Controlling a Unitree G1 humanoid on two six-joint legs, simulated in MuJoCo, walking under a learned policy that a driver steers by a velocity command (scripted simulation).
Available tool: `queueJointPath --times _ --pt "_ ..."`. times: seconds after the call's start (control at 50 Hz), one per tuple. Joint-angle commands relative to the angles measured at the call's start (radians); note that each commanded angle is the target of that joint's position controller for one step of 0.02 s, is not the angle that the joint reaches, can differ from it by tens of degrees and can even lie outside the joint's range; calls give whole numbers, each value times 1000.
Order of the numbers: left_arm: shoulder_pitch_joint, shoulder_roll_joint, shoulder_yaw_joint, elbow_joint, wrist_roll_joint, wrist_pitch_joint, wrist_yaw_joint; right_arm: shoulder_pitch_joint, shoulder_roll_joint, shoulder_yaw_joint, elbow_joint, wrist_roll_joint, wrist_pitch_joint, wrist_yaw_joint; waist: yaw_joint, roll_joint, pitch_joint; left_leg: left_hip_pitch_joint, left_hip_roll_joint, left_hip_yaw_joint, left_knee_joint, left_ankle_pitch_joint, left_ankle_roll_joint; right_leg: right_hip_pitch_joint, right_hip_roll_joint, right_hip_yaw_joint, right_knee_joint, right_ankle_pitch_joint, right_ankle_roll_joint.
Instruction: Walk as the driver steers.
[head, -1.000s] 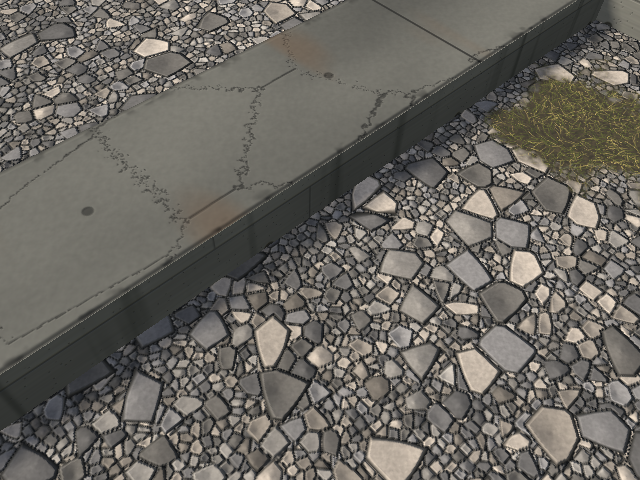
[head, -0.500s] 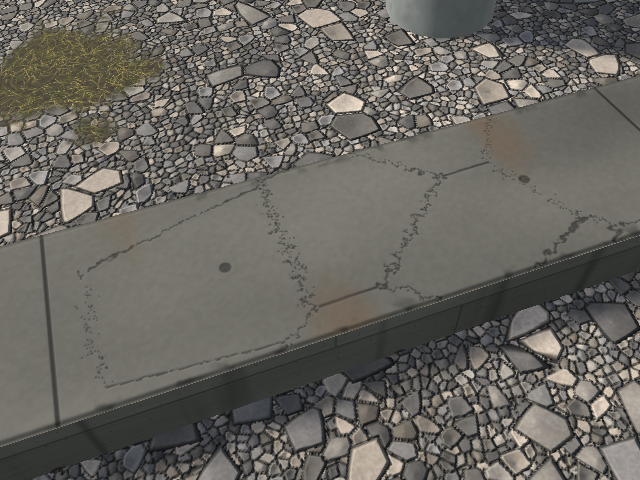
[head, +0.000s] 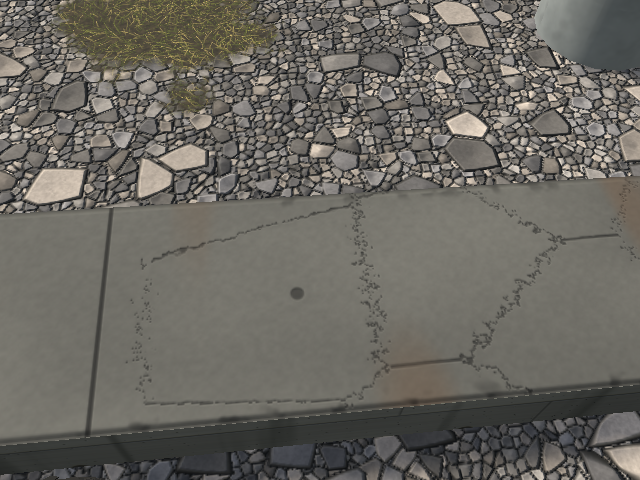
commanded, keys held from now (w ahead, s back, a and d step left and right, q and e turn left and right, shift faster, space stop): w+q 0.04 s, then q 0.96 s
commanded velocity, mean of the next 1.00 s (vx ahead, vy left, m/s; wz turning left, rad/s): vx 0.04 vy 0.00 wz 0.60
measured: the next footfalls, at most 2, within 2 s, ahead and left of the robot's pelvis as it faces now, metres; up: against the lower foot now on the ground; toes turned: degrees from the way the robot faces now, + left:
right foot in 0.20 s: +0.15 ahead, -0.15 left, +0.00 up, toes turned +12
left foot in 0.60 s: +0.07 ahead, +0.11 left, +0.00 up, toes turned +23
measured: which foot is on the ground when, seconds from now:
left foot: down 0.00-0.20, up 0.22-0.58, down 0.60-1.00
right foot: up 0.00-0.18, down 0.20-0.60, up 0.62-1.00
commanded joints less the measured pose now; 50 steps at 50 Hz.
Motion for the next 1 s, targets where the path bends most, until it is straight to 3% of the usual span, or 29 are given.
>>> queueJointPath --times 0.02,0.04,0.08,0.14,0.18,0.2,0.22,0.24,0.26,0.28,0.3,0.34,0.4,0.44,0.52,0.56,0.58,0.6,0.62,0.64,0.66,0.68,0.7,0.72,0.76,0.84,0.96,1.0 --pt "94 72 18 -31 -2 11 5 -53 -167 -50 -79 10 1 -25 47 109 -255 91 221 -238 -108 140 163 130 28 -6 -98 95 14" --pt "71 67 16 -39 -6 11 0 -58 -161 -48 -81 12 6 -28 39 123 -243 71 202 -255 -128 -60 151 143 35 -6 -149 125 10" --pt "27 69 17 -55 -11 8 -3 -59 -161 -47 -79 4 12 -29 22 165 -194 45 191 -295 -136 -175 138 172 54 -4 -246 126 1" --pt "25 83 24 -67 -15 -12 -8 -34 -152 -46 -68 4 16 -24 18 193 -195 119 201 -359 -65 -29 125 229 74 3 -394 96 -21" --pt "91 101 37 -52 -12 -25 -12 -45 -123 -36 -69 19 21 -26 59 178 -196 107 159 -360 23 4 73 371 37 2 -624 233 -61" --pt "121 162 52 -54 5 -22 -8 -6 -68 -20 -70 14 22 -25 40 41 -231 11 93 -277 187 -234 15 504 -151 145 -670 286 -132" --pt "95 233 70 -51 37 -6 -5 11 -60 -18 -104 16 14 -23 -8 -251 -158 -224 -63 -58 363 -507 -46 526 -338 396 -722 448 -298" --pt "98 176 61 -62 32 -7 -4 16 -161 -45 -96 -2 3 -20 19 -226 -165 -255 13 -55 597 -527 -95 506 -403 454 -719 500 -381" --pt "67 123 47 -75 20 -5 2 27 -197 -62 -73 9 9 -15 13 -153 -157 -250 38 -60 678 -459 -112 494 -348 345 -694 504 -350" --pt "34 99 42 -81 9 -3 5 42 -180 -65 -49 14 23 -19 1 -107 -137 -251 53 -46 717 -405 -133 489 -275 237 -676 484 -296" --pt "25 90 41 -82 -5 1 9 39 -158 -61 -45 13 35 -21 6 -99 -127 -274 59 -34 746 -357 -150 500 -245 179 -669 490 -273" --pt "40 94 41 -75 -5 13 17 8 -101 -43 -60 19 45 -16 22 -114 -109 -259 70 18 705 -303 -172 486 -205 74 -683 547 -273" --pt "79 114 52 -63 1 28 24 -65 -59 -26 -98 19 41 -8 59 -155 -140 -226 102 59 565 -281 -183 547 -221 15 -685 590 -292" --pt "73 137 62 -62 -4 33 21 -80 -51 -20 -109 17 39 2 65 -165 -163 -146 119 81 458 -273 -172 542 -237 -21 -680 603 -293" --pt "67 167 77 -54 -23 28 4 -70 -80 -31 -115 18 46 17 61 -186 -165 -21 114 128 268 -242 -129 527 -269 -50 -654 568 -277" --pt "49 167 79 -47 -41 25 1 -25 -81 -39 -102 19 48 23 26 -175 -161 78 96 155 83 -134 -83 505 -262 -83 -590 529 -237" --pt "77 140 73 -33 -44 20 1 11 -95 -49 -88 19 47 19 13 -143 -168 181 77 149 -14 -53 -49 452 -232 -122 -521 468 -190" --pt "128 96 61 -19 -23 16 -4 64 -150 -68 -79 20 45 7 6 3 -197 367 149 23 -66 178 -2 303 -170 -203 -346 306 -109" --pt "111 20 31 -76 39 13 -12 84 -268 -88 -103 6 42 -13 31 343 -202 529 422 -356 -28 618 160 -30 -29 -249 -21 -266 -2" --pt "25 77 46 -95 16 7 -4 118 -243 -79 -102 -29 20 -3 -53 265 -283 457 493 -436 -57 582 306 -74 17 -70 149 -320 11" --pt "5 113 58 -92 -11 11 0 77 -215 -70 -96 -28 2 0 -37 183 -235 414 434 -345 -72 492 270 -80 -5 -33 199 -246 5" --pt "16 117 62 -82 -15 15 5 17 -184 -63 -91 -9 -4 -6 -4 149 -197 374 375 -277 -74 403 210 -83 -18 -25 173 -159 0" --pt "20 116 65 -67 -7 20 12 -29 -156 -53 -98 9 1 -12 9 126 -182 347 341 -252 -77 346 170 -78 -24 -18 139 -104 3" --pt "33 116 67 -67 -1 23 14 -63 -155 -49 -101 16 7 -18 28 136 -176 290 318 -229 -81 353 158 -30 -12 -23 126 -56 11" --pt "54 91 62 -62 -5 21 9 -72 -151 -45 -102 5 13 -26 40 152 -193 253 290 -210 -86 347 156 30 20 -35 82 0 17" --pt "24 56 47 -72 -7 19 3 -58 -161 -52 -91 9 20 -36 20 158 -192 247 270 -249 -77 232 151 90 48 -23 -126 32 17" --pt "19 75 53 -91 -22 1 -17 -69 -171 -57 -89 16 31 -22 8 193 -169 217 255 -391 -54 148 149 206 82 -6 -350 1 -15" --pt "57 74 58 -85 -23 -9 -25 -91 -167 -55 -91 25 36 -22 34 187 -175 217 230 -417 -19 163 124 287 86 -14 -503 75 -36"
